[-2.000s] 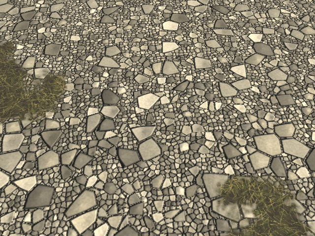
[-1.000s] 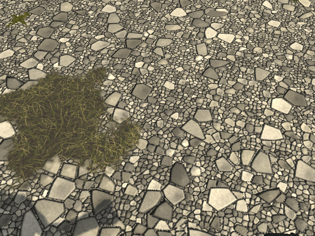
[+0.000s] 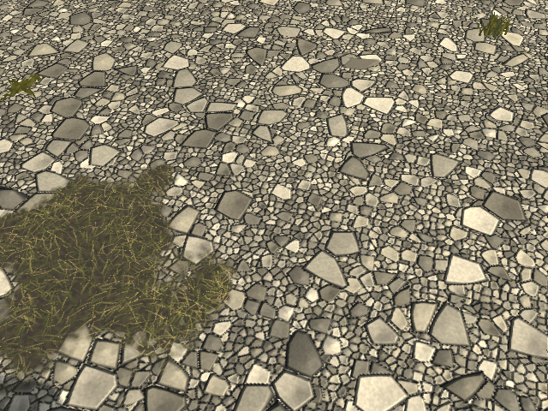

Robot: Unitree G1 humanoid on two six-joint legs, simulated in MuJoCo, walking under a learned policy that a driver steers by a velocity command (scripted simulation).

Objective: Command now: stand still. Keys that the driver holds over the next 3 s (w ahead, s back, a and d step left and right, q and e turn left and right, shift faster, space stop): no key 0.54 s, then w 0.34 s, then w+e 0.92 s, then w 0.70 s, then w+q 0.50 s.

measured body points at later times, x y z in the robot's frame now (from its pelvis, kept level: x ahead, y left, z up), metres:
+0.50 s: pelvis +0.00 +0.00 +0.00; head +0.01 +0.00 +0.45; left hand -0.01 +0.23 -0.16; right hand +0.03 -0.24 -0.16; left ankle +0.02 +0.13 -0.74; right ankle -0.03 -0.12 -0.74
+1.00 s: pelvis +0.12 +0.03 +0.01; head +0.12 +0.04 +0.46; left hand +0.21 +0.28 -0.13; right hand +0.03 -0.20 -0.14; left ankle +0.03 +0.12 -0.74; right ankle +0.14 -0.12 -0.65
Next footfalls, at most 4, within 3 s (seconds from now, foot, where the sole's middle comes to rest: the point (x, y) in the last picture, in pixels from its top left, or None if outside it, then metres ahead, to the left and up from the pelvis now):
1.26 right None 0.43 -0.12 -0.77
1.74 left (297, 319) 0.76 -0.03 -0.77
2.26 right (426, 292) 0.84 -0.39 -0.77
2.80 left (394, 192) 1.23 -0.36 -0.77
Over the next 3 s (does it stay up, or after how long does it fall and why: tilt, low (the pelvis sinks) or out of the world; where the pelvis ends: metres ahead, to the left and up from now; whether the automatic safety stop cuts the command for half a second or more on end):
stays up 1.14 -0.39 0.00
